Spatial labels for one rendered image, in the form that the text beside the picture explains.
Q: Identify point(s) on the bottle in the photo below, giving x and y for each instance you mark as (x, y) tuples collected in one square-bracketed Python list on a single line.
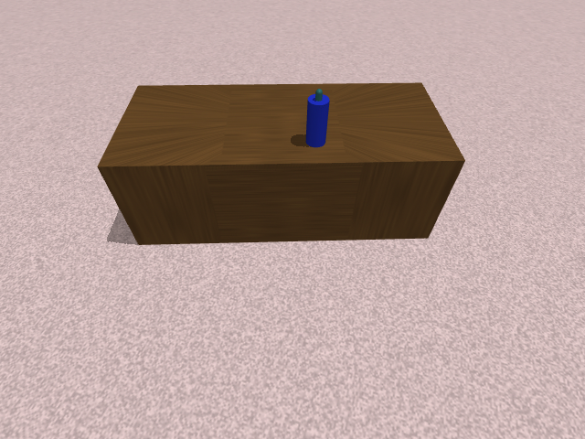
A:
[(317, 116)]

